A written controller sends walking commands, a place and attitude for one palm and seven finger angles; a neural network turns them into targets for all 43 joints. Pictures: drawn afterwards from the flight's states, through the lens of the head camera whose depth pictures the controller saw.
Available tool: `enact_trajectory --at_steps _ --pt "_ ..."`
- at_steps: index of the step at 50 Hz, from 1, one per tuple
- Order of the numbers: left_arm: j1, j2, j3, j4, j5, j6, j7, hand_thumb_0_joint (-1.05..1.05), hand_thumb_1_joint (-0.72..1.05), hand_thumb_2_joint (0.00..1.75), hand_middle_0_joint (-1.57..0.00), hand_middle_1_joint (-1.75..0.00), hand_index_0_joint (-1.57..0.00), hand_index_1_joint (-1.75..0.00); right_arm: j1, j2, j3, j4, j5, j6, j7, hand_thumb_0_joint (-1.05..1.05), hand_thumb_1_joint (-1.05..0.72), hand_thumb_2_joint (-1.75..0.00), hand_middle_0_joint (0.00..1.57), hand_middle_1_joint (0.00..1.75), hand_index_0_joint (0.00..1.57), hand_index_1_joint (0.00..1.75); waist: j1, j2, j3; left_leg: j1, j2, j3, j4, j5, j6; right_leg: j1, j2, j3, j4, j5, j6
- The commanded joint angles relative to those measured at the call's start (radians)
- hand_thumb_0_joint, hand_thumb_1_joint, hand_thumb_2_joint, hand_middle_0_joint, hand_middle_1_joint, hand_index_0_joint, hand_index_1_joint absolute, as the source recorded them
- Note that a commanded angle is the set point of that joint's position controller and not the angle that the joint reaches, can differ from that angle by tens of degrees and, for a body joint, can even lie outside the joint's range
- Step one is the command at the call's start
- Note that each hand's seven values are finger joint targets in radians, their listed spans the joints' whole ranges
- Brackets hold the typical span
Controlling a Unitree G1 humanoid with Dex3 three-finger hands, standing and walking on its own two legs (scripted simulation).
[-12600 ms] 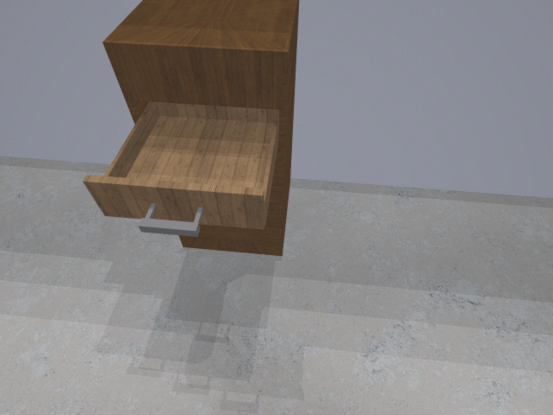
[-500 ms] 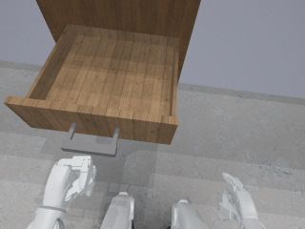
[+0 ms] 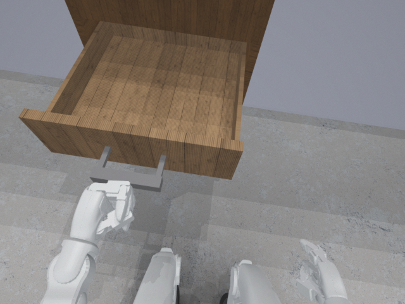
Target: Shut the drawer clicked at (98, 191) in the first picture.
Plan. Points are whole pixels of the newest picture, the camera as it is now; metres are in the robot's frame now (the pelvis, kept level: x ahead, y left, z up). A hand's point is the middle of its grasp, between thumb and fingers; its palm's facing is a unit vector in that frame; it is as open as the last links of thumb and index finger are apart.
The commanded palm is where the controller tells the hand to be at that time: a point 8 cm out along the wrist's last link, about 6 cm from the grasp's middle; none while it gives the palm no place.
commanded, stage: push the drawer shut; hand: left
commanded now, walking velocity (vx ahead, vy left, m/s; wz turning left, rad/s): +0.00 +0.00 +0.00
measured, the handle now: (130, 167) +0.35 +0.16 +0.04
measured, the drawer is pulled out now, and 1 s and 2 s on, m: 0.29 0.14 0.04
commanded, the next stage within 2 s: none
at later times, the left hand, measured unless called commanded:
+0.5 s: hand (141, 179) +0.33 +0.14 +0.03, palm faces -0.11 -0.99 -0.05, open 2.9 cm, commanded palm +0.36 +0.18 +0.04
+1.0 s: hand (151, 143) +0.41 +0.14 +0.03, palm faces -0.09 -0.99 -0.05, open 2.9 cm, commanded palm +0.42 +0.18 +0.04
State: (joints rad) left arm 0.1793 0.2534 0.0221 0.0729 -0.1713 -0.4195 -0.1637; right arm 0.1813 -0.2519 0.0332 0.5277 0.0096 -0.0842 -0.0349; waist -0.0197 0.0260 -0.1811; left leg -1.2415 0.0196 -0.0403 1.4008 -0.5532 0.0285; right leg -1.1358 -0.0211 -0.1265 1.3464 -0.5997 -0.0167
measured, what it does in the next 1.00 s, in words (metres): stands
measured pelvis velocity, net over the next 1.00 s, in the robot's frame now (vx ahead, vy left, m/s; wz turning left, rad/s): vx -0.01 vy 0.00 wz -0.02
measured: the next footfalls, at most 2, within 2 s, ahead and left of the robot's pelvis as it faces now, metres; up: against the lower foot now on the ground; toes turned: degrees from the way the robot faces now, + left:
none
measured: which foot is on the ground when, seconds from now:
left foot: down 0.00-1.00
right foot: down 0.00-1.00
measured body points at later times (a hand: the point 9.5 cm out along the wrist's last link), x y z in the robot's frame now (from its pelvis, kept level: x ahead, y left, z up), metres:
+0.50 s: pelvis -0.02 +0.01 +0.01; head +0.09 +0.03 +0.44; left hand +0.33 +0.20 +0.03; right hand +0.14 -0.24 -0.09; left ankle +0.05 +0.10 -0.60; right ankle +0.02 -0.12 -0.60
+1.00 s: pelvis -0.01 +0.00 +0.01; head +0.12 +0.02 +0.44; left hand +0.41 +0.19 +0.03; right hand +0.10 -0.26 -0.11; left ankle +0.05 +0.10 -0.60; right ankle +0.02 -0.12 -0.60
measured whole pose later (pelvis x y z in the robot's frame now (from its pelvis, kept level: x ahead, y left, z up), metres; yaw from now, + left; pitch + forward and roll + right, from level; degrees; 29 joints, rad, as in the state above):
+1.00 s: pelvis -0.01 +0.00 +0.01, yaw -1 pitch +24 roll -3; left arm -0.47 0.26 0.13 0.72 -0.12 -0.47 -0.12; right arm 0.23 -0.25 0.03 0.63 0.01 -0.02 -0.02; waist -0.08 0.03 -0.16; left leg -1.24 0.02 -0.01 1.33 -0.51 0.03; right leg -1.16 -0.02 -0.09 1.30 -0.55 -0.01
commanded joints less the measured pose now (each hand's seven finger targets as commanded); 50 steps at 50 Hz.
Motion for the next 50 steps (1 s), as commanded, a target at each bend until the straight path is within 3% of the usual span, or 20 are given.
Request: enact_trajectory --at_steps 1,7,13,18,19,25,27,31,32,38,40,44,49,50 --pt "-0.388 0.058 0.017 -0.2 -0.004 -0.04 0.029 0.0 0.9 0.9 -1.4 -1.6 -1.4 -1.6 -0.008 -0.153 -0.06 -0.121 0.002 -0.052 -0.016 0.0 -0.9 -0.9 0.2 0.3 0.2 0.3 -0.086 0.048 -0.31 0.355 -0.006 -0.073 -0.248 0.015 0.001 0.042 0.033 0.06 -0.221 0.068 -0.014" --pt "-0.525 0.064 0.014 -0.135 -0.001 -0.03 0.04 0.0 0.9 0.9 -1.4 -1.6 -1.4 -1.6 -0.009 -0.157 -0.052 -0.102 0.006 -0.052 -0.018 0.0 -0.9 -0.9 0.2 0.3 0.2 0.3 -0.085 0.09 -0.311 0.387 -0.008 -0.09 -0.285 -0.057 -0.008 0.021 0.027 0.06 -0.225 0.045 -0.016" --pt "-0.631 0.04 -0.007 -0.054 0.011 -0.029 0.061 0.0 0.9 0.9 -1.4 -1.6 -1.4 -1.6 -0.003 -0.16 -0.051 -0.091 0.005 -0.047 -0.014 0.0 -0.9 -0.9 0.2 0.3 0.2 0.3 -0.095 0.081 -0.308 0.413 -0.005 -0.105 -0.307 -0.082 -0.011 0.004 0.025 0.058 -0.231 0.044 -0.014" --pt "-0.733 0.059 0.006 0.031 0.023 -0.039 0.076 0.0 0.9 0.9 -1.4 -1.6 -1.4 -1.6 0.008 -0.165 -0.048 -0.078 0.005 -0.038 -0.014 0.0 -0.9 -0.9 0.2 0.3 0.2 0.3 -0.102 0.061 -0.296 0.399 -0.005 -0.108 -0.316 -0.11 -0.012 0.003 0.023 0.063 -0.235 0.033 -0.015" --pt "-0.756 0.049 -0.004 0.035 0.025 -0.043 0.078 0.0 0.9 0.9 -1.4 -1.6 -1.4 -1.6 0.008 -0.163 -0.049 -0.074 0.006 -0.037 -0.013 0.0 -0.9 -0.9 0.2 0.3 0.2 0.3 -0.105 0.08 -0.304 0.413 -0.006 -0.106 -0.316 -0.106 -0.013 -0.004 0.022 0.063 -0.235 0.038 -0.015" --pt "-0.827 0.102 0.061 0.147 0.026 -0.048 0.085 0.0 0.9 0.9 -1.4 -1.6 -1.4 -1.6 0.034 -0.17 -0.05 -0.054 0.003 -0.02 -0.013 0.0 -0.9 -0.9 0.2 0.3 0.2 0.3 -0.099 0.057 -0.331 0.391 -0.01 -0.083 -0.302 -0.047 -0.011 0.033 0.026 0.069 -0.239 0.056 -0.018" --pt "-0.888 0.09 0.051 0.162 0.025 -0.055 0.08 0.0 0.9 0.9 -1.4 -1.6 -1.4 -1.6 0.037 -0.169 -0.05 -0.047 0.004 -0.016 -0.012 0.0 -0.9 -0.9 0.2 0.3 0.2 0.3 -0.108 0.068 -0.337 0.408 -0.008 -0.085 -0.301 -0.04 -0.013 0.023 0.026 0.068 -0.239 0.062 -0.017" --pt "-0.92 0.089 0.065 0.218 0.028 -0.065 0.079 0.0 0.9 0.9 -1.4 -1.6 -1.4 -1.6 0.056 -0.169 -0.055 -0.036 0.001 -0.007 -0.009 0.0 -0.9 -0.9 0.2 0.3 0.2 0.3 -0.103 0.091 -0.364 0.438 -0.007 -0.082 -0.294 0.022 -0.016 0.017 0.028 0.067 -0.233 0.093 -0.019" --pt "-0.944 0.07 0.047 0.234 0.028 -0.066 0.077 0.0 0.9 0.9 -1.4 -1.6 -1.4 -1.6 0.058 -0.17 -0.057 -0.03 0.002 -0.004 -0.007 0.0 -0.9 -0.9 0.2 0.3 0.2 0.3 -0.117 0.083 -0.359 0.448 -0.004 -0.087 -0.294 0.027 -0.016 0.004 0.026 0.065 -0.234 0.101 -0.017" --pt "-1.028 0.089 0.082 0.313 0.036 -0.081 0.079 0.0 0.9 0.9 -1.4 -1.6 -1.4 -1.6 0.087 -0.171 -0.066 -0.01 -0.003 0.013 -0.002 0.0 -0.9 -0.9 0.2 0.3 0.2 0.3 -0.123 0.069 -0.395 0.447 -0.005 -0.073 -0.275 0.092 -0.014 0.024 0.029 0.07 -0.236 0.131 -0.015" --pt "-1.057 0.123 0.109 0.331 0.038 -0.088 0.077 0.0 0.9 0.9 -1.4 -1.6 -1.4 -1.6 0.1 -0.174 -0.066 -0.007 -0.003 0.017 -0.003 0.0 -0.9 -0.9 0.2 0.3 0.2 0.3 -0.122 0.066 -0.404 0.444 -0.006 -0.068 -0.266 0.121 -0.011 0.034 0.032 0.071 -0.231 0.145 -0.017" --pt "-1.072 0.1 0.109 0.377 0.036 -0.099 0.066 0.0 0.9 0.9 -1.4 -1.6 -1.4 -1.6 0.108 -0.165 -0.068 0.0 -0.004 0.029 0.004 0.0 -0.9 -0.9 0.2 0.3 0.2 0.3 -0.121 0.076 -0.417 0.451 -0.005 -0.055 -0.26 0.163 -0.014 0.05 0.034 0.076 -0.241 0.168 -0.015" --pt "-1.151 0.135 0.145 0.445 0.037 -0.112 0.06 0.0 0.9 0.9 -1.4 -1.6 -1.4 -1.6 0.126 -0.165 -0.068 0.015 -0.006 0.041 0.005 0.0 -0.9 -0.9 0.2 0.3 0.2 0.3 -0.136 0.043 -0.406 0.405 -0.006 -0.044 -0.245 0.16 -0.006 0.067 0.038 0.083 -0.244 0.168 -0.012" --pt "-1.155 0.163 0.165 0.455 0.041 -0.118 0.058 0.0 0.9 0.9 -1.4 -1.6 -1.4 -1.6 0.131 -0.169 -0.069 0.014 -0.006 0.041 0.004 0.0 -0.9 -0.9 0.2 0.3 0.2 0.3 -0.131 0.058 -0.408 0.406 -0.006 -0.042 -0.24 0.171 -0.006 0.063 0.039 0.084 -0.238 0.174 -0.015"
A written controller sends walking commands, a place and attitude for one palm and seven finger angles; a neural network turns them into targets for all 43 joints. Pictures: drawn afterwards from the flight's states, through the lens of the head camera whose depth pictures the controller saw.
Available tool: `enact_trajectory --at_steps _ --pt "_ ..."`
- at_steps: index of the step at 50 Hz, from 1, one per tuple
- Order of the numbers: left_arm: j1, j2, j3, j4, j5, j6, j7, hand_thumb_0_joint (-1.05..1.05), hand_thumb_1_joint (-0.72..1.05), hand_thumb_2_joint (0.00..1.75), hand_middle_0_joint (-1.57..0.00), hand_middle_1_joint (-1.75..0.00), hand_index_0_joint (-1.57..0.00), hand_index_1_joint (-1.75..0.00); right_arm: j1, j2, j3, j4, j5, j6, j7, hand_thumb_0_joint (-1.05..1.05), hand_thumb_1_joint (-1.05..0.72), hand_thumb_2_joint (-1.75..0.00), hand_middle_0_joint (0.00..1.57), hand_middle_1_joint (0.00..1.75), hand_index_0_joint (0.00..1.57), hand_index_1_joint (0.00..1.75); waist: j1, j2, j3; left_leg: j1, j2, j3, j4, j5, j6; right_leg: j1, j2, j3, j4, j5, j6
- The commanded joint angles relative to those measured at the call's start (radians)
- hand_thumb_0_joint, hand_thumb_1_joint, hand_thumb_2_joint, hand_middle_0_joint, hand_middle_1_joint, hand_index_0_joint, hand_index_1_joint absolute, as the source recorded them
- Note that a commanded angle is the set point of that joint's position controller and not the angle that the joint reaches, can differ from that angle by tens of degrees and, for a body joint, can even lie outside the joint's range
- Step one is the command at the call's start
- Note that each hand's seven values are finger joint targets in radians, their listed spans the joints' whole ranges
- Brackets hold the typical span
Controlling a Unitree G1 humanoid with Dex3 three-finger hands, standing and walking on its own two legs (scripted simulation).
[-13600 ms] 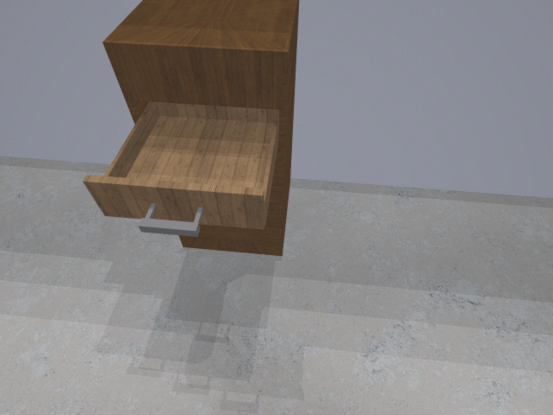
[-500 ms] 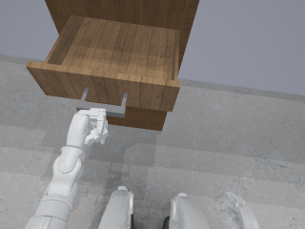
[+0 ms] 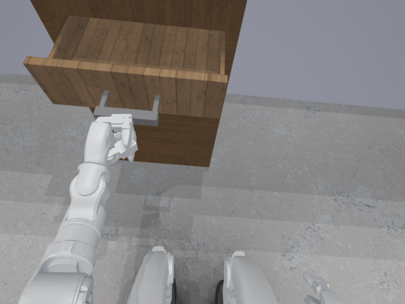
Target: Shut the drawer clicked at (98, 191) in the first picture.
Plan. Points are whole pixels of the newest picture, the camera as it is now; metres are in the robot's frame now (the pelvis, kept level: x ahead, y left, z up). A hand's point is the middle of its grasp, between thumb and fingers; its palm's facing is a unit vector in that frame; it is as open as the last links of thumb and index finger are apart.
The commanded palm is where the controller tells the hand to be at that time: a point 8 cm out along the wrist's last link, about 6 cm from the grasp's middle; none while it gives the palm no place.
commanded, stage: push the drawer shut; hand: left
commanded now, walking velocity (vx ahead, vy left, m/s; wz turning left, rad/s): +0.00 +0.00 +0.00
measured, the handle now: (129, 107) +0.49 +0.16 +0.03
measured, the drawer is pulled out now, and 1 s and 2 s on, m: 0.14 0.04 0.00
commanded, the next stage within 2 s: pull the fist back off the drawer in 1.54 s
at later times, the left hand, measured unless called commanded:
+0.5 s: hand (135, 120) +0.47 +0.14 +0.02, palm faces -0.08 -1.00 -0.04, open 2.9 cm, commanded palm +0.48 +0.18 +0.03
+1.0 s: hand (140, 99) +0.52 +0.14 +0.02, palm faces -0.07 -1.00 -0.05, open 2.9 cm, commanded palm +0.55 +0.16 +0.03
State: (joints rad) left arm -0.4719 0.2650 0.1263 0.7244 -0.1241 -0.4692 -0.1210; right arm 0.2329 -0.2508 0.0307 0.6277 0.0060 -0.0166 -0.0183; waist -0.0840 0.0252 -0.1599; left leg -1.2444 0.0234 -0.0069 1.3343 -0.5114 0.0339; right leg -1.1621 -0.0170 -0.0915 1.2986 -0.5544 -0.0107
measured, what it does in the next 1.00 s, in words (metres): stands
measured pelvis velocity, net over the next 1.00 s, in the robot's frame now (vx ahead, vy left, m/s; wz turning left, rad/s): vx -0.01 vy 0.00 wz -0.03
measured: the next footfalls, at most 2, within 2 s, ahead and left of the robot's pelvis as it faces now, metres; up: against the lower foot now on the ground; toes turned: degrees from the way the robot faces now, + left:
none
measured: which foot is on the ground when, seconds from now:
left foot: down 0.00-1.00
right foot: down 0.00-1.00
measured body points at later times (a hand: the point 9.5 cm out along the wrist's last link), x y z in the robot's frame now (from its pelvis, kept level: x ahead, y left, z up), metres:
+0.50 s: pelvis +0.00 +0.00 -0.01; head +0.14 +0.02 +0.42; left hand +0.47 +0.20 +0.02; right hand +0.07 -0.27 -0.12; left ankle +0.06 +0.10 -0.61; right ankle +0.03 -0.12 -0.61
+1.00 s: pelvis -0.01 +0.00 -0.02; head +0.16 +0.04 +0.39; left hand +0.52 +0.19 +0.03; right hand +0.01 -0.26 -0.13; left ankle +0.06 +0.10 -0.61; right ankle +0.03 -0.12 -0.61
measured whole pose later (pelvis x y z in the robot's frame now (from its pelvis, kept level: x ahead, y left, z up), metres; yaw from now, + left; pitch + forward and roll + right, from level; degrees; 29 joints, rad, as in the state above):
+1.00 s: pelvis -0.01 +0.00 -0.02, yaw -2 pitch +29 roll -5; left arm -0.99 0.46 0.27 1.19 -0.04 -0.48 -0.14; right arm 0.30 -0.26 0.06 0.66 -0.04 0.02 0.01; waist -0.20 0.03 -0.15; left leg -1.43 0.04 -0.02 1.42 -0.51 0.04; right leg -1.33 0.00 -0.10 1.36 -0.54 -0.01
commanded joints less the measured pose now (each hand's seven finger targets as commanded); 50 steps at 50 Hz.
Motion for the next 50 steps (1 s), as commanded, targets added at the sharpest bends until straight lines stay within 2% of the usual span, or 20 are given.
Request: enact_trajectory --at_steps 1,6,8,10,14,17,18,20,24,26,28,31,33,35,38,40,44,47,48,50 --pt "-0.528 0.134 0.05 -0.184 -0.007 -0.071 0.013 0.0 0.9 0.9 -1.4 -1.6 -1.4 -1.6 0.081 -0.166 -0.063 -0.083 -0.003 -0.024 -0.011 0.0 -0.9 -0.9 0.2 0.3 0.2 0.3 -0.074 0.054 -0.434 0.409 -0.012 -0.074 -0.175 0.128 -0.011 0.093 0.034 0.05 -0.195 0.129 -0.018" --pt "-0.596 0.186 0.088 -0.143 -0.007 -0.085 -0.003 0.0 0.9 0.9 -1.4 -1.6 -1.4 -1.6 0.098 -0.17 -0.063 -0.072 -0.007 -0.015 -0.012 0.0 -0.9 -0.9 0.2 0.3 0.2 0.3 -0.077 0.078 -0.464 0.414 -0.009 -0.071 -0.16 0.163 -0.01 0.095 0.037 0.055 -0.186 0.151 -0.019" --pt "-0.597 0.178 0.089 -0.107 -0.008 -0.083 -0.009 0.0 0.9 0.9 -1.4 -1.6 -1.4 -1.6 0.104 -0.168 -0.064 -0.07 -0.007 -0.009 -0.01 0.0 -0.9 -0.9 0.2 0.3 0.2 0.3 -0.077 0.076 -0.454 0.408 -0.009 -0.069 -0.162 0.158 -0.011 0.099 0.038 0.055 -0.193 0.147 -0.019" --pt "-0.653 0.18 0.082 -0.097 -0.008 -0.088 -0.014 0.0 0.9 0.9 -1.4 -1.6 -1.4 -1.6 0.112 -0.169 -0.063 -0.066 -0.008 -0.01 -0.01 0.0 -0.9 -0.9 0.2 0.3 0.2 0.3 -0.089 0.097 -0.46 0.412 -0.009 -0.074 -0.155 0.159 -0.008 0.075 0.04 0.053 -0.18 0.147 -0.021" --pt "-0.717 0.199 0.099 -0.027 -0.003 -0.093 -0.015 0.0 0.9 0.9 -1.4 -1.6 -1.4 -1.6 0.126 -0.174 -0.064 -0.051 -0.011 -0.002 -0.008 0.0 -0.9 -0.9 0.2 0.3 0.2 0.3 -0.106 0.071 -0.452 0.39 -0.009 -0.07 -0.15 0.128 -0.005 0.069 0.041 0.056 -0.19 0.128 -0.017" --pt "-0.752 0.225 0.116 -0.028 0.001 -0.105 -0.025 0.0 0.9 0.9 -1.4 -1.6 -1.4 -1.6 0.137 -0.177 -0.064 -0.053 -0.017 0.001 -0.005 0.0 -0.9 -0.9 0.2 0.3 0.2 0.3 -0.097 0.123 -0.513 0.427 -0.01 -0.075 -0.144 0.171 -0.007 0.069 0.044 0.056 -0.175 0.151 -0.022" --pt "-0.755 0.213 0.113 -0.014 -0.003 -0.103 -0.026 0.0 0.9 0.9 -1.4 -1.6 -1.4 -1.6 0.142 -0.175 -0.062 -0.053 -0.017 0.003 -0.003 0.0 -0.9 -0.9 0.2 0.3 0.2 0.3 -0.101 0.097 -0.51 0.416 -0.01 -0.074 -0.142 0.171 -0.005 0.079 0.045 0.056 -0.179 0.153 -0.02" --pt "-0.788 0.215 0.106 0.022 0.001 -0.102 -0.029 0.0 0.9 0.9 -1.4 -1.6 -1.4 -1.6 0.149 -0.179 -0.061 -0.047 -0.017 0.005 -0.003 0.0 -0.9 -0.9 0.2 0.3 0.2 0.3 -0.116 0.11 -0.472 0.414 -0.008 -0.083 -0.145 0.16 -0.004 0.04 0.048 0.05 -0.175 0.144 -0.022" --pt "-0.846 0.245 0.131 0.04 0.004 -0.109 -0.024 0.0 0.9 0.9 -1.4 -1.6 -1.4 -1.6 0.157 -0.184 -0.06 -0.041 -0.022 0.008 0.001 0.0 -0.9 -0.9 0.2 0.3 0.2 0.3 -0.126 0.096 -0.493 0.392 -0.008 -0.08 -0.137 0.133 0.0 0.049 0.048 0.057 -0.18 0.126 -0.019" --pt "-0.864 0.276 0.15 0.043 0.011 -0.115 -0.026 0.0 0.9 0.9 -1.4 -1.6 -1.4 -1.6 0.165 -0.187 -0.059 -0.041 -0.026 0.009 0.004 0.0 -0.9 -0.9 0.2 0.3 0.2 0.3 -0.116 0.141 -0.523 0.417 -0.008 -0.084 -0.137 0.149 -0.004 0.038 0.051 0.053 -0.168 0.132 -0.023" --pt "-0.885 0.248 0.128 0.077 0.013 -0.11 -0.026 0.0 0.9 0.9 -1.4 -1.6 -1.4 -1.6 0.168 -0.185 -0.057 -0.037 -0.028 0.013 0.007 0.0 -0.9 -0.9 0.2 0.3 0.2 0.3 -0.135 0.126 -0.488 0.41 -0.006 -0.092 -0.141 0.134 -0.004 0.016 0.052 0.048 -0.17 0.125 -0.022" --pt "-0.923 0.29 0.154 0.101 0.027 -0.113 -0.019 0.0 0.9 0.9 -1.4 -1.6 -1.4 -1.6 0.183 -0.195 -0.056 -0.033 -0.032 0.017 0.007 0.0 -0.9 -0.9 0.2 0.3 0.2 0.3 -0.139 0.129 -0.486 0.407 -0.001 -0.103 -0.139 0.125 -0.004 -0.01 0.055 0.045 -0.159 0.117 -0.023" --pt "-0.962 0.262 0.126 0.112 0.031 -0.11 -0.014 0.0 0.9 0.9 -1.4 -1.6 -1.4 -1.6 0.185 -0.193 -0.055 -0.031 -0.033 0.018 0.011 0.0 -0.9 -0.9 0.2 0.3 0.2 0.3 -0.154 0.142 -0.487 0.405 -0.003 -0.107 -0.14 0.094 -0.004 -0.031 0.054 0.043 -0.158 0.103 -0.022" --pt "-0.983 0.293 0.143 0.142 0.039 -0.107 -0.008 0.0 0.9 0.9 -1.4 -1.6 -1.4 -1.6 0.197 -0.201 -0.054 -0.025 -0.037 0.018 0.009 0.0 -0.9 -0.9 0.2 0.3 0.2 0.3 -0.162 0.145 -0.467 0.405 0.0 -0.119 -0.143 0.088 -0.004 -0.057 0.056 0.038 -0.15 0.098 -0.024" --pt "-1.025 0.31 0.148 0.159 0.046 -0.099 -0.004 0.0 0.9 0.9 -1.4 -1.6 -1.4 -1.6 0.202 -0.204 -0.05 -0.02 -0.039 0.02 0.01 0.0 -0.9 -0.9 0.2 0.3 0.2 0.3 -0.173 0.147 -0.481 0.389 0.0 -0.119 -0.135 0.067 -0.002 -0.06 0.056 0.041 -0.151 0.087 -0.022" --pt "-1.063 0.312 0.142 0.15 0.053 -0.099 -0.002 0.0 0.9 0.9 -1.4 -1.6 -1.4 -1.6 0.209 -0.206 -0.049 -0.023 -0.042 0.017 0.011 0.0 -0.9 -0.9 0.2 0.3 0.2 0.3 -0.176 0.179 -0.508 0.406 0.002 -0.129 -0.133 0.064 -0.003 -0.085 0.055 0.039 -0.137 0.086 -0.024" --pt "-1.098 0.328 0.143 0.206 0.066 -0.075 0.007 0.0 0.9 0.9 -1.4 -1.6 -1.4 -1.6 0.221 -0.213 -0.044 -0.014 -0.046 0.021 0.012 0.0 -0.9 -0.9 0.2 0.3 0.2 0.3 -0.199 0.168 -0.48 0.385 0.006 -0.142 -0.134 0.032 -0.002 -0.11 0.058 0.036 -0.139 0.072 -0.023" --pt "-1.149 0.375 0.165 0.193 0.076 -0.069 0.009 0.0 0.9 0.9 -1.4 -1.6 -1.4 -1.6 0.235 -0.218 -0.04 -0.012 -0.05 0.021 0.01 0.0 -0.9 -0.9 0.2 0.3 0.2 0.3 -0.201 0.205 -0.526 0.4 0.008 -0.145 -0.12 0.061 -0.001 -0.119 0.057 0.036 -0.127 0.086 -0.024" --pt "-1.15 0.347 0.14 0.217 0.08 -0.06 0.007 0.0 0.9 0.9 -1.4 -1.6 -1.4 -1.6 0.236 -0.214 -0.039 -0.012 -0.049 0.021 0.012 0.0 -0.9 -0.9 0.2 0.3 0.2 0.3 -0.21 0.207 -0.511 0.398 0.009 -0.15 -0.122 0.051 -0.002 -0.132 0.058 0.034 -0.128 0.082 -0.024" --pt "-1.176 0.365 0.153 0.226 0.085 -0.053 0.012 0.0 0.9 0.9 -1.4 -1.6 -1.4 -1.6 0.248 -0.219 -0.037 -0.008 -0.054 0.021 0.012 0.0 -0.9 -0.9 0.2 0.3 0.2 0.3 -0.215 0.219 -0.508 0.409 0.013 -0.163 -0.121 0.057 -0.003 -0.16 0.058 0.028 -0.116 0.086 -0.026"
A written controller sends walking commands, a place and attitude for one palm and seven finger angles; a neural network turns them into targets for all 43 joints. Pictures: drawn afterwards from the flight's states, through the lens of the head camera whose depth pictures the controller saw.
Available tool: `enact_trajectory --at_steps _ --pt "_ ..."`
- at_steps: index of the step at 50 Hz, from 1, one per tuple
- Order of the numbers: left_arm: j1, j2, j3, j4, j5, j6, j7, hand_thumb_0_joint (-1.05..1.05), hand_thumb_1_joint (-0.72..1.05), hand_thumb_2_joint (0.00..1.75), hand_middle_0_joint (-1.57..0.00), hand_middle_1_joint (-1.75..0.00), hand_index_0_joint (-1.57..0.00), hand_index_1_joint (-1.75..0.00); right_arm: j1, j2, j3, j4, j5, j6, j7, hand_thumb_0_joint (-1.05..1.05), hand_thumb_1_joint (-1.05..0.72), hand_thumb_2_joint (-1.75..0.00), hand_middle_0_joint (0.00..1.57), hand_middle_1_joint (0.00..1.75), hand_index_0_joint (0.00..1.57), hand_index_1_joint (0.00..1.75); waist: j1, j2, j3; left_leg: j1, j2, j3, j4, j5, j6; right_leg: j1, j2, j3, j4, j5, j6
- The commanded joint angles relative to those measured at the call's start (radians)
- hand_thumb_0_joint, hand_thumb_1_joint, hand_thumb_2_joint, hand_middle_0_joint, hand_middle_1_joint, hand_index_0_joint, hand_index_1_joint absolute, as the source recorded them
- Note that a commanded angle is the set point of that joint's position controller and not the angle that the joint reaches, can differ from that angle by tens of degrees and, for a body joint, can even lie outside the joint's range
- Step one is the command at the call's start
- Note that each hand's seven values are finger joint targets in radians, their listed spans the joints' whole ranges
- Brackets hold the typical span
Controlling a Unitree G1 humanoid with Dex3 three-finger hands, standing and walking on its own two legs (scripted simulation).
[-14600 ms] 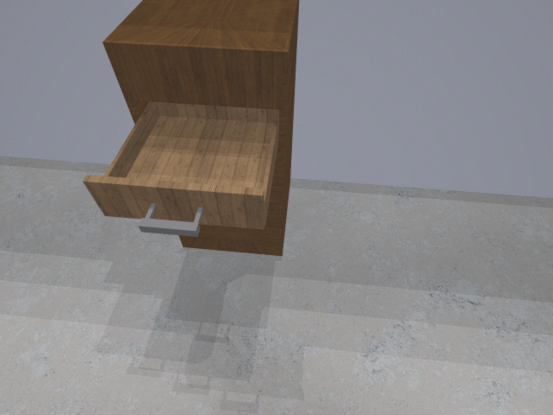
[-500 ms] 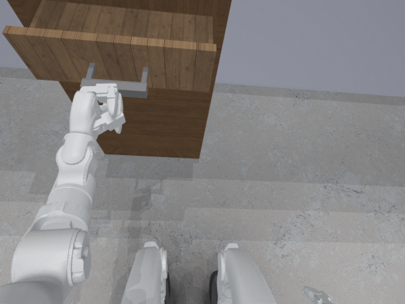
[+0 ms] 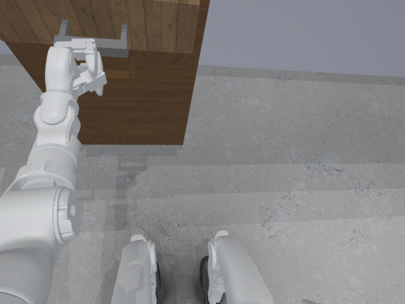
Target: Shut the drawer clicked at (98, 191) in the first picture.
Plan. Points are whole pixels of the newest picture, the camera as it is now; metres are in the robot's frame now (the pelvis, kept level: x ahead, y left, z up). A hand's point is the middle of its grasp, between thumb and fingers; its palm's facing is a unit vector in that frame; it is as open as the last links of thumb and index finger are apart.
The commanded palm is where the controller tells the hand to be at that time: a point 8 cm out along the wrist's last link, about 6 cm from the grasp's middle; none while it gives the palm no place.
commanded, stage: push the drawer shut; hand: left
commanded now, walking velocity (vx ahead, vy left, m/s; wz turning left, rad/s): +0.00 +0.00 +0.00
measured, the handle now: (94, 37) +0.61 +0.16 +0.05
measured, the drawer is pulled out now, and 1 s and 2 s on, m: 0.04 0.00 0.00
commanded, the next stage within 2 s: pull the fist back off the drawer in 0.54 s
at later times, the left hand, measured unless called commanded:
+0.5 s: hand (98, 56) +0.57 +0.16 +0.04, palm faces -0.04 -1.00 -0.05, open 2.7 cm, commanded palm +0.62 +0.16 +0.05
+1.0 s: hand (97, 55) +0.57 +0.16 +0.05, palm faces -0.04 -1.00 -0.04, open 3.0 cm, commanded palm +0.57 +0.16 +0.05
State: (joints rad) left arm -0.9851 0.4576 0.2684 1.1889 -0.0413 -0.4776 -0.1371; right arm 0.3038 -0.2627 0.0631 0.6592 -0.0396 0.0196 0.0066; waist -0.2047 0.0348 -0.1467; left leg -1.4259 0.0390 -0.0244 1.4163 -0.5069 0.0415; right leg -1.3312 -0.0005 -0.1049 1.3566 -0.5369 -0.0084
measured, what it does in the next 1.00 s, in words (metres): stands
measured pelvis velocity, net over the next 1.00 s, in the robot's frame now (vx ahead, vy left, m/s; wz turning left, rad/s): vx -0.01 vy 0.00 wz -0.03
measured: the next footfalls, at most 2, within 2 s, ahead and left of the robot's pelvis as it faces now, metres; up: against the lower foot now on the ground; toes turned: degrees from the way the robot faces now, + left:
none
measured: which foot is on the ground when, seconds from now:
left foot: down 0.00-1.00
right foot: down 0.00-1.00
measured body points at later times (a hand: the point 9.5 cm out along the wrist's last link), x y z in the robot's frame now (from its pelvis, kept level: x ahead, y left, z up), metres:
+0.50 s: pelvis +0.00 +0.00 -0.01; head +0.19 +0.05 +0.39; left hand +0.57 +0.21 +0.04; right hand -0.01 -0.26 -0.11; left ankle +0.07 +0.10 -0.58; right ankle +0.05 -0.12 -0.58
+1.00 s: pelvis -0.01 +0.00 -0.01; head +0.19 +0.05 +0.39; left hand +0.57 +0.21 +0.05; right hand -0.02 -0.26 -0.10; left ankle +0.07 +0.10 -0.58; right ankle +0.05 -0.12 -0.58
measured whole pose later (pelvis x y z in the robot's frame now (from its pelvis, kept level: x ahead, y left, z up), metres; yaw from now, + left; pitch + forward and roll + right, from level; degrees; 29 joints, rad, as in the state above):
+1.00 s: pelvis -0.01 +0.00 -0.01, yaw -2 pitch +32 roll -7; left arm -1.16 0.59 0.30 1.23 0.01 -0.36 -0.15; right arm 0.35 -0.25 0.09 0.66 -0.06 -0.01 0.02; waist -0.26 0.04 -0.13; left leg -1.53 0.05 -0.05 1.45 -0.50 0.04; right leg -1.42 0.02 -0.12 1.37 -0.51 -0.01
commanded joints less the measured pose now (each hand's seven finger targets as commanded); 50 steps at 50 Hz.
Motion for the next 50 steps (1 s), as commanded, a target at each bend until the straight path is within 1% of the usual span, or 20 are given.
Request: enact_trajectory --at_steps 1,3,6,9,11,13,14,16,20,22,24,25,27,31,33,37,39,42,47,50 --pt "-0.685 0.169 0.001 -0.239 0.006 -0.039 0.03 0.0 0.9 0.9 -1.4 -1.6 -1.4 -1.6 0.178 -0.208 -0.068 -0.04 -0.009 -0.015 -0.011 0.0 -0.9 -0.9 0.2 0.3 0.2 0.3 -0.102 0.225 -0.524 0.589 -0.002 -0.147 -0.202 0.046 -0.011 -0.001 0.041 0.043 -0.176 0.066 -0.027" --pt "-0.699 0.207 0.027 -0.225 0.01 -0.025 0.035 0.0 0.9 0.9 -1.4 -1.6 -1.4 -1.6 0.188 -0.21 -0.065 -0.036 -0.011 -0.014 -0.013 0.0 -0.9 -0.9 0.2 0.3 0.2 0.3 -0.112 0.195 -0.528 0.555 -0.001 -0.136 -0.187 0.051 -0.005 0.021 0.044 0.047 -0.179 0.069 -0.024" --pt "-0.731 0.23 0.037 -0.219 0.022 -0.015 0.034 0.0 0.9 0.9 -1.4 -1.6 -1.4 -1.6 0.204 -0.209 -0.061 -0.035 -0.015 -0.013 -0.01 0.0 -0.9 -0.9 0.2 0.3 0.2 0.3 -0.112 0.241 -0.552 0.567 0.0 -0.136 -0.174 0.099 -0.007 0.014 0.046 0.044 -0.17 0.088 -0.027" --pt "-0.742 0.271 0.06 -0.189 0.03 0.005 0.03 0.0 0.9 0.9 -1.4 -1.6 -1.4 -1.6 0.216 -0.21 -0.056 -0.036 -0.016 -0.008 -0.008 0.0 -0.9 -0.9 0.2 0.3 0.2 0.3 -0.117 0.229 -0.551 0.524 0.0 -0.124 -0.154 0.111 -0.003 0.033 0.05 0.049 -0.171 0.09 -0.026" --pt "-0.769 0.228 0.023 -0.181 0.035 0.015 0.025 0.0 0.9 0.9 -1.4 -1.6 -1.4 -1.6 0.225 -0.211 -0.056 -0.031 -0.018 -0.006 -0.004 0.0 -0.9 -0.9 0.2 0.3 0.2 0.3 -0.139 0.244 -0.529 0.556 0.007 -0.144 -0.16 0.116 -0.005 -0.022 0.05 0.039 -0.166 0.096 -0.026" --pt "-0.788 0.296 0.072 -0.178 0.038 0.026 0.029 0.0 0.9 0.9 -1.4 -1.6 -1.4 -1.6 0.237 -0.217 -0.054 -0.029 -0.02 -0.003 -0.006 0.0 -0.9 -0.9 0.2 0.3 0.2 0.3 -0.139 0.23 -0.541 0.53 0.009 -0.137 -0.147 0.119 -0.001 -0.004 0.051 0.042 -0.164 0.099 -0.023" --pt "-0.811 0.278 0.051 -0.192 0.037 0.028 0.024 0.0 0.9 0.9 -1.4 -1.6 -1.4 -1.6 0.237 -0.212 -0.054 -0.033 -0.017 -0.002 -0.006 0.0 -0.9 -0.9 0.2 0.3 0.2 0.3 -0.143 0.235 -0.552 0.516 0.006 -0.129 -0.142 0.115 0.002 0.005 0.052 0.047 -0.167 0.096 -0.022" --pt "-0.847 0.301 0.063 -0.22 0.035 0.03 0.026 0.0 0.9 0.9 -1.4 -1.6 -1.4 -1.6 0.245 -0.214 -0.052 -0.029 -0.017 -0.006 -0.009 0.0 -0.9 -0.9 0.2 0.3 0.2 0.3 -0.147 0.266 -0.576 0.534 0.007 -0.13 -0.139 0.117 0.001 -0.002 0.052 0.048 -0.165 0.099 -0.022" --pt "-0.869 0.253 0.016 -0.202 0.038 0.045 0.023 0.0 0.9 0.9 -1.4 -1.6 -1.4 -1.6 0.243 -0.211 -0.049 -0.021 -0.015 -0.012 -0.014 0.0 -0.9 -0.9 0.2 0.3 0.2 0.3 -0.166 0.286 -0.534 0.535 0.009 -0.144 -0.151 0.067 0.001 -0.048 0.054 0.043 -0.167 0.076 -0.025" --pt "-0.884 0.283 0.03 -0.211 0.039 0.052 0.033 0.0 0.9 0.9 -1.4 -1.6 -1.4 -1.6 0.245 -0.217 -0.047 -0.015 -0.017 -0.017 -0.018 0.0 -0.9 -0.9 0.2 0.3 0.2 0.3 -0.164 0.308 -0.548 0.55 0.012 -0.153 -0.159 0.044 -0.003 -0.06 0.053 0.04 -0.165 0.069 -0.025" --pt "-0.891 0.273 0.018 -0.206 0.041 0.06 0.039 0.0 0.9 0.9 -1.4 -1.6 -1.4 -1.6 0.243 -0.217 -0.044 -0.01 -0.016 -0.025 -0.02 0.0 -0.9 -0.9 0.2 0.3 0.2 0.3 -0.172 0.302 -0.544 0.55 0.014 -0.156 -0.165 0.028 -0.003 -0.063 0.053 0.038 -0.168 0.064 -0.024" --pt "-0.909 0.259 0.006 -0.214 0.041 0.058 0.04 0.0 0.9 0.9 -1.4 -1.6 -1.4 -1.6 0.242 -0.215 -0.044 -0.008 -0.017 -0.031 -0.021 0.0 -0.9 -0.9 0.2 0.3 0.2 0.3 -0.177 0.336 -0.541 0.571 0.015 -0.16 -0.168 0.031 -0.004 -0.087 0.051 0.037 -0.165 0.064 -0.026" --pt "-0.92 0.264 0.006 -0.228 0.037 0.059 0.045 0.0 0.9 0.9 -1.4 -1.6 -1.4 -1.6 0.241 -0.219 -0.044 -0.004 -0.017 -0.039 -0.023 0.0 -0.9 -0.9 0.2 0.3 0.2 0.3 -0.181 0.324 -0.567 0.58 0.015 -0.163 -0.17 0.025 -0.005 -0.075 0.051 0.037 -0.17 0.065 -0.023" --pt "-0.913 0.273 0.001 -0.201 0.037 0.064 0.043 0.0 0.9 0.9 -1.4 -1.6 -1.4 -1.6 0.228 -0.224 -0.035 0.001 -0.012 -0.057 -0.028 0.0 -0.9 -0.9 0.2 0.3 0.2 0.3 -0.187 0.325 -0.525 0.547 0.019 -0.161 -0.18 -0.03 -0.004 -0.087 0.051 0.039 -0.176 0.035 -0.023" --pt "-0.899 0.28 0.006 -0.188 0.034 0.066 0.042 0.0 0.9 0.9 -1.4 -1.6 -1.4 -1.6 0.223 -0.223 -0.032 0.0 -0.013 -0.064 -0.029 0.0 -0.9 -0.9 0.2 0.3 0.2 0.3 -0.183 0.319 -0.504 0.524 0.017 -0.16 -0.188 -0.061 -0.004 -0.074 0.05 0.04 -0.179 0.023 -0.023" --pt "-0.894 0.313 0.032 -0.195 0.029 0.059 0.031 0.0 0.9 0.9 -1.4 -1.6 -1.4 -1.6 0.231 -0.226 -0.034 -0.006 -0.013 -0.07 -0.026 0.0 -0.9 -0.9 0.2 0.3 0.2 0.3 -0.172 0.306 -0.549 0.526 0.013 -0.155 -0.173 -0.018 -0.004 -0.044 0.052 0.043 -0.175 0.042 -0.025" --pt "-0.877 0.293 0.026 -0.181 0.028 0.063 0.025 0.0 0.9 0.9 -1.4 -1.6 -1.4 -1.6 0.233 -0.225 -0.035 -0.011 -0.013 -0.067 -0.023 0.0 -0.9 -0.9 0.2 0.3 0.2 0.3 -0.173 0.282 -0.532 0.506 0.013 -0.153 -0.17 -0.026 -0.002 -0.042 0.053 0.044 -0.177 0.036 -0.024" --pt "-0.871 0.286 0.028 -0.196 0.032 0.058 0.025 0.0 0.9 0.9 -1.4 -1.6 -1.4 -1.6 0.24 -0.226 -0.04 -0.012 -0.019 -0.061 -0.016 0.0 -0.9 -0.9 0.2 0.3 0.2 0.3 -0.162 0.308 -0.533 0.545 0.015 -0.168 -0.178 -0.003 -0.008 -0.063 0.05 0.034 -0.166 0.054 -0.028" --pt "-0.794 0.268 0.052 -0.231 0.024 0.053 0.014 0.0 0.9 0.9 -1.4 -1.6 -1.4 -1.6 0.255 -0.223 -0.053 -0.019 -0.023 -0.045 0.004 0.0 -0.9 -0.9 0.2 0.3 0.2 0.3 -0.121 0.316 -0.591 0.607 0.015 -0.174 -0.179 0.082 -0.016 -0.032 0.051 0.027 -0.162 0.094 -0.032" --pt "-0.708 0.252 0.057 -0.235 0.018 0.051 0.006 0.0 0.9 0.9 -1.4 -1.6 -1.4 -1.6 0.251 -0.217 -0.057 -0.029 -0.019 -0.031 0.014 0.0 -0.9 -0.9 0.2 0.3 0.2 0.3 -0.097 0.297 -0.583 0.607 0.015 -0.16 -0.187 0.103 -0.016 -0.002 0.053 0.03 -0.171 0.098 -0.033"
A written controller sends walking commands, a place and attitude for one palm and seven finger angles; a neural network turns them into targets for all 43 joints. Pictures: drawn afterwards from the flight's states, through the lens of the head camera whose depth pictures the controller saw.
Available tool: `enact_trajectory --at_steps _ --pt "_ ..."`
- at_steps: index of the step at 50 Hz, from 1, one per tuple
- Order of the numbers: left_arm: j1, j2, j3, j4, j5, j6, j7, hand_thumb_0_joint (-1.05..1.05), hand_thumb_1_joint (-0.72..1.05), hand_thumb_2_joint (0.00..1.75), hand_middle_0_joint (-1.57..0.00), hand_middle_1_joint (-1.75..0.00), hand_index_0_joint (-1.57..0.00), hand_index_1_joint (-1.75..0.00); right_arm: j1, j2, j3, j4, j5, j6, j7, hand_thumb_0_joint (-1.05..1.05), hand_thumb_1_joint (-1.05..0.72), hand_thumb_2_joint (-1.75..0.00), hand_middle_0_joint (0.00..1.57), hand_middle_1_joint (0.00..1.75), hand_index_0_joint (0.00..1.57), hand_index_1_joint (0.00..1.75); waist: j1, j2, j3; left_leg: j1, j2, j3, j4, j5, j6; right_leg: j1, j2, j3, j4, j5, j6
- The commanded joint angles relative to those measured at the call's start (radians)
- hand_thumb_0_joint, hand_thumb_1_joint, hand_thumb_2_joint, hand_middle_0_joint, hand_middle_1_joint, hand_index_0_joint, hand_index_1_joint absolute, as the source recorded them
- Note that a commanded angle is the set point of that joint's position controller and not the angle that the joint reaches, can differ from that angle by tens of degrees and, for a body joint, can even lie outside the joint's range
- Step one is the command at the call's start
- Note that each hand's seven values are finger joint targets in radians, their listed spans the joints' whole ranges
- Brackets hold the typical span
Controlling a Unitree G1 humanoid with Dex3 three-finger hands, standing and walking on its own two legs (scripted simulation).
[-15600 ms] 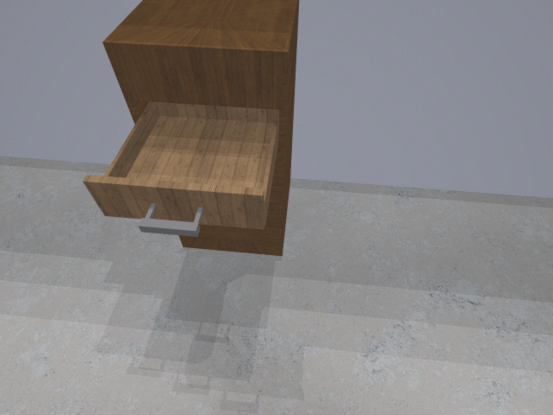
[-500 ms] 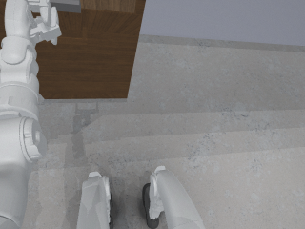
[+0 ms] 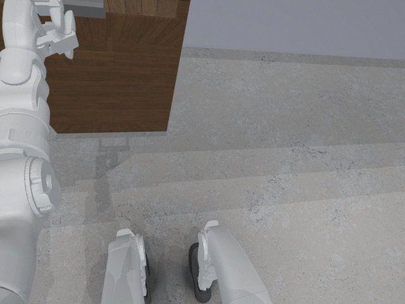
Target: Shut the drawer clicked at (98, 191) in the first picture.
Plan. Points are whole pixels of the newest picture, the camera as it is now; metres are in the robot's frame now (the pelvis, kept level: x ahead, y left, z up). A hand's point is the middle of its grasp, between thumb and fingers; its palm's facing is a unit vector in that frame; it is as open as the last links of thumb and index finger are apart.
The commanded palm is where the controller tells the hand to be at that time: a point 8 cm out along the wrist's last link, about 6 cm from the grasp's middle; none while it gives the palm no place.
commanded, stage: pull the fist back off the drawer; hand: left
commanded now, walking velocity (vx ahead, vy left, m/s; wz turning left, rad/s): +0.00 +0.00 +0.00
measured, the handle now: out of the picture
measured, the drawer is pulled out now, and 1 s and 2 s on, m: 0.00 0.00 0.00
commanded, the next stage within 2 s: draw the hand back to the body in 0.34 s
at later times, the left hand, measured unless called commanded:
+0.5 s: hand (74, 37) +0.56 +0.16 +0.06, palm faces +0.01 -1.00 -0.03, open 3.2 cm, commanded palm +0.52 +0.20 +0.08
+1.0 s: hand (5, 76) +0.41 +0.19 +0.18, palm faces +0.02 -0.99 -0.11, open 3.2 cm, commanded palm +0.37 +0.24 +0.20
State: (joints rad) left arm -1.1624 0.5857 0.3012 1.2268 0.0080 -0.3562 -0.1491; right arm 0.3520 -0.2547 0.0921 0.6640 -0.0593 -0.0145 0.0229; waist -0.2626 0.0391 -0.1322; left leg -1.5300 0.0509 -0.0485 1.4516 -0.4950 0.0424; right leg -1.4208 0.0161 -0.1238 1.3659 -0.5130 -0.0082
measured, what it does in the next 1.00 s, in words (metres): rises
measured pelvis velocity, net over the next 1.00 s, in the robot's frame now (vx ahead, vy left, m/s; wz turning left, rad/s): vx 0.08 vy -0.01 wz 0.05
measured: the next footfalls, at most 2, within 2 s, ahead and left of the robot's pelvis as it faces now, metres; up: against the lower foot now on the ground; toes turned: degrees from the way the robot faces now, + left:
none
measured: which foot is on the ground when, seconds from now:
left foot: down 0.00-1.00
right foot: down 0.00-1.00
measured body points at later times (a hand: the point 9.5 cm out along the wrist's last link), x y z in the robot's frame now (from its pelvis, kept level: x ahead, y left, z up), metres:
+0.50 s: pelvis +0.05 +0.00 +0.03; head +0.22 +0.03 +0.44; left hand +0.56 +0.22 +0.07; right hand +0.08 -0.26 -0.09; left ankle +0.07 +0.10 -0.57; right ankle +0.06 -0.12 -0.57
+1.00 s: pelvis +0.08 -0.01 +0.12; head +0.14 +0.00 +0.56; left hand +0.40 +0.24 +0.19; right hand +0.25 -0.25 +0.03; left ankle +0.07 +0.10 -0.57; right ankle +0.06 -0.12 -0.57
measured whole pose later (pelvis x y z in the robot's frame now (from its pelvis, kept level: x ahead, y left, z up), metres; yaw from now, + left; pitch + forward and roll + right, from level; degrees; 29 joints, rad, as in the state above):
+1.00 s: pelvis +0.08 -0.01 +0.12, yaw +3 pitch +13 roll -2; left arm -0.09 0.29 0.15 0.29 -0.17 -0.24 -0.15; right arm 0.23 -0.25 0.02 0.50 0.05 0.06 -0.02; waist -0.05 0.03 -0.13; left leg -0.69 0.03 0.02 0.93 -0.46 0.02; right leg -0.63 0.01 -0.05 0.87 -0.47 -0.01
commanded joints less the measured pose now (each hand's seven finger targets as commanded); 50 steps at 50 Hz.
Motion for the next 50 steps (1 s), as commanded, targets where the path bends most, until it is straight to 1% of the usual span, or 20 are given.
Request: enact_trajectory --at_steps 1,7,9,12,13,14,17,20,21,22,24,26,30,34,37,39,47,48,49,50 --pt "-0.514 0.127 0.033 -0.289 -0.033 -0.072 0.02 0.0 0.9 0.9 -1.4 -1.6 -1.4 -1.6 0.2 -0.224 -0.087 -0.036 0.001 0.009 0.001 0.0 -0.9 -0.9 0.2 0.3 0.2 0.3 -0.029 0.292 -0.589 0.71 0.004 -0.134 -0.229 0.095 -0.02 0.098 0.036 0.045 -0.181 0.077 -0.034" --pt "-0.346 0.105 0.051 -0.337 -0.042 -0.097 0.024 0.0 0.9 0.9 -1.4 -1.6 -1.4 -1.6 0.185 -0.208 -0.098 -0.059 0.01 0.038 0.014 0.0 -0.9 -0.9 0.2 0.3 0.2 0.3 0.016 0.238 -0.593 0.71 -0.002 -0.093 -0.232 0.184 -0.018 0.194 0.039 0.056 -0.204 0.117 -0.031" --pt "-0.286 0.113 0.074 -0.355 -0.046 -0.106 0.028 0.0 0.9 0.9 -1.4 -1.6 -1.4 -1.6 0.184 -0.202 -0.102 -0.066 0.012 0.048 0.016 0.0 -0.9 -0.9 0.2 0.3 0.2 0.3 0.027 0.188 -0.596 0.692 -0.002 -0.075 -0.228 0.232 -0.013 0.254 0.04 0.061 -0.212 0.15 -0.027" --pt "-0.183 0.084 0.073 -0.373 -0.053 -0.122 0.023 0.0 0.9 0.9 -1.4 -1.6 -1.4 -1.6 0.171 -0.192 -0.106 -0.08 0.016 0.064 0.024 0.0 -0.9 -0.9 0.2 0.3 0.2 0.3 0.054 0.179 -0.593 0.699 -0.006 -0.056 -0.232 0.284 -0.016 0.3 0.042 0.065 -0.217 0.19 -0.027" --pt "-0.167 0.077 0.074 -0.357 -0.058 -0.122 0.022 0.0 0.9 0.9 -1.4 -1.6 -1.4 -1.6 0.168 -0.19 -0.109 -0.081 0.019 0.069 0.023 0.0 -0.9 -0.9 0.2 0.3 0.2 0.3 0.043 0.137 -0.571 0.671 -0.007 -0.048 -0.229 0.282 -0.012 0.32 0.042 0.07 -0.225 0.202 -0.022" --pt "-0.151 0.106 0.1 -0.357 -0.06 -0.125 0.023 0.0 0.9 0.9 -1.4 -1.6 -1.4 -1.6 0.168 -0.19 -0.11 -0.083 0.02 0.075 0.021 0.0 -0.9 -0.9 0.2 0.3 0.2 0.3 0.052 0.118 -0.551 0.641 -0.007 -0.038 -0.227 0.285 -0.009 0.351 0.042 0.075 -0.227 0.215 -0.02" --pt "-0.165 0.039 0.05 -0.374 -0.06 -0.143 0.015 0.0 0.9 0.9 -1.4 -1.6 -1.4 -1.6 0.16 -0.18 -0.114 -0.085 0.022 0.083 0.021 0.0 -0.9 -0.9 0.2 0.3 0.2 0.3 0.039 0.121 -0.547 0.658 -0.012 -0.033 -0.221 0.318 -0.008 0.344 0.04 0.078 -0.222 0.253 -0.018" --pt "-0.176 0.015 0.038 -0.396 -0.068 -0.165 0.011 0.0 0.9 0.9 -1.4 -1.6 -1.4 -1.6 0.16 -0.178 -0.122 -0.08 0.021 0.086 0.019 0.0 -0.9 -0.9 0.2 0.3 0.2 0.3 0.037 0.15 -0.566 0.716 -0.013 -0.034 -0.212 0.37 -0.01 0.322 0.04 0.077 -0.214 0.287 -0.02" --pt "-0.161 0.037 0.059 -0.389 -0.068 -0.171 0.011 0.0 0.9 0.9 -1.4 -1.6 -1.4 -1.6 0.161 -0.183 -0.126 -0.076 0.02 0.092 0.017 0.0 -0.9 -0.9 0.2 0.3 0.2 0.3 0.044 0.141 -0.577 0.732 -0.01 -0.039 -0.213 0.39 -0.015 0.323 0.038 0.073 -0.211 0.297 -0.021" --pt "-0.141 0.033 0.06 -0.386 -0.073 -0.171 0.008 0.0 0.9 0.9 -1.4 -1.6 -1.4 -1.6 0.158 -0.181 -0.126 -0.078 0.021 0.095 0.017 0.0 -0.9 -0.9 0.2 0.3 0.2 0.3 0.051 0.152 -0.581 0.735 -0.013 -0.033 -0.211 0.405 -0.015 0.333 0.039 0.077 -0.212 0.312 -0.021" --pt "-0.021 0.066 0.092 -0.523 -0.089 -0.171 -0.004 0.0 0.9 0.9 -1.4 -1.6 -1.4 -1.6 0.143 -0.178 -0.132 -0.119 0.031 0.104 0.02 0.0 -0.9 -0.9 0.2 0.3 0.2 0.3 0.115 0.162 -0.713 0.811 -0.018 -0.018 -0.243 0.491 -0.019 0.473 0.037 0.086 -0.224 0.404 -0.024" --pt "0.123 0.02 0.055 -0.669 -0.113 -0.14 -0.018 0.0 0.9 0.9 -1.4 -1.6 -1.4 -1.6 0.128 -0.168 -0.138 -0.153 0.05 0.11 0.025 0.0 -0.9 -0.9 0.2 0.3 0.2 0.3 0.148 0.216 -0.782 0.938 -0.016 -0.019 -0.283 0.627 -0.027 0.531 0.037 0.082 -0.251 0.486 -0.024" --pt "0.365 -0.046 0.017 -0.827 -0.173 -0.04 -0.024 0.0 0.9 0.9 -1.4 -1.6 -1.4 -1.6 0.095 -0.156 -0.14 -0.192 0.085 0.106 0.011 0.0 -0.9 -0.9 0.2 0.3 0.2 0.3 0.153 0.055 -0.667 0.905 -0.023 0.007 -0.368 0.582 -0.01 0.705 0.041 0.085 -0.347 0.57 -0.01" --pt "0.466 -0.085 -0.011 -0.953 -0.204 -0.029 0.0 0.0 0.9 0.9 -1.4 -1.6 -1.4 -1.6 0.051 -0.144 -0.135 -0.197 0.095 0.078 -0.013 0.0 -0.9 -0.9 0.2 0.3 0.2 0.3 0.15 0.021 -0.512 0.894 -0.031 0.032 -0.44 0.489 -0.007 0.778 0.035 0.087 -0.421 0.553 0.0" --pt "0.528 -0.158 -0.085 -0.973 -0.204 -0.044 -0.007 0.0 0.9 0.9 -1.4 -1.6 -1.4 -1.6 0.031 -0.141 -0.133 -0.188 0.098 0.057 -0.02 0.0 -0.9 -0.9 0.2 0.3 0.2 0.3 0.142 0.068 -0.416 0.985 -0.025 0.025 -0.483 0.496 -0.013 0.729 0.036 0.073 -0.458 0.497 -0.004" --pt "0.6 -0.167 -0.097 -0.988 -0.211 -0.043 -0.022 0.0 0.9 0.9 -1.4 -1.6 -1.4 -1.6 0.012 -0.142 -0.135 -0.198 0.099 0.047 -0.023 0.0 -0.9 -0.9 0.2 0.3 0.2 0.3 0.155 0.074 -0.387 1.021 -0.028 0.027 -0.512 0.483 -0.015 0.753 0.035 0.07 -0.487 0.478 -0.007" --pt "0.827 -0.143 -0.073 -1.163 -0.26 0.019 -0.064 0.0 0.9 0.9 -1.4 -1.6 -1.4 -1.6 -0.088 -0.133 -0.116 -0.283 0.113 0.017 -0.04 0.0 -0.9 -0.9 0.2 0.3 0.2 0.3 0.206 0.055 -0.303 1.091 -0.034 0.028 -0.627 0.492 -0.011 0.914 0.024 0.062 -0.566 0.505 -0.01" --pt "0.872 -0.055 -0.082 -1.237 -0.138 0.077 0.052 0.0 0.9 0.9 -1.4 -1.6 -1.4 -1.6 -0.168 -0.108 -0.123 -0.305 0.113 0.044 -0.063 0.0 -0.9 -0.9 0.2 0.3 0.2 0.3 0.273 0.054 -0.352 1.166 -0.042 0.048 -0.683 0.496 -0.015 0.979 0.0 0.114 -0.633 0.484 -0.024" --pt "0.939 -0.118 -0.114 -1.282 -0.128 0.118 0.114 0.0 0.9 0.9 -1.4 -1.6 -1.4 -1.6 -0.167 -0.095 -0.117 -0.328 0.109 0.048 -0.077 0.0 -0.9 -0.9 0.2 0.3 0.2 0.3 0.247 0.046 -0.296 1.184 -0.036 0.05 -0.714 0.475 -0.018 0.984 -0.004 0.105 -0.658 0.472 -0.021" --pt "0.967 -0.137 -0.146 -1.313 -0.116 0.152 0.15 0.0 0.9 0.9 -1.4 -1.6 -1.4 -1.6 -0.18 -0.098 -0.108 -0.333 0.108 0.05 -0.086 0.0 -0.9 -0.9 0.2 0.3 0.2 0.3 0.25 0.037 -0.257 1.186 -0.035 0.041 -0.747 0.45 -0.016 1.004 -0.003 0.102 -0.682 0.448 -0.022"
